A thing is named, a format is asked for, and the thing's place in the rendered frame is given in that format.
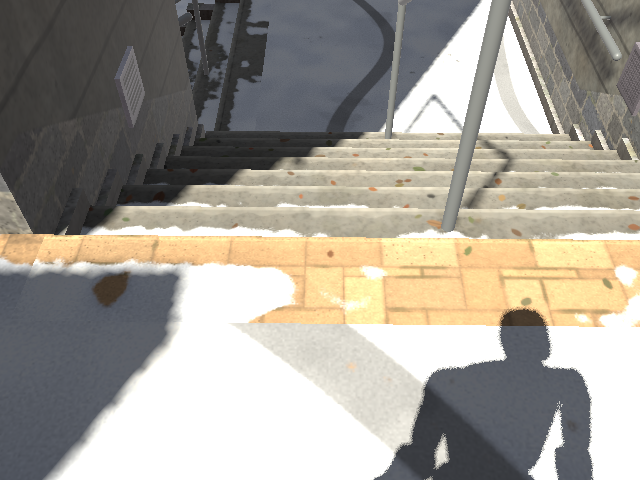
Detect stairs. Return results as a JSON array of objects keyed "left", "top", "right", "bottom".
[
  {"left": 182, "top": 2, "right": 239, "bottom": 133},
  {"left": 80, "top": 131, "right": 640, "bottom": 240}
]

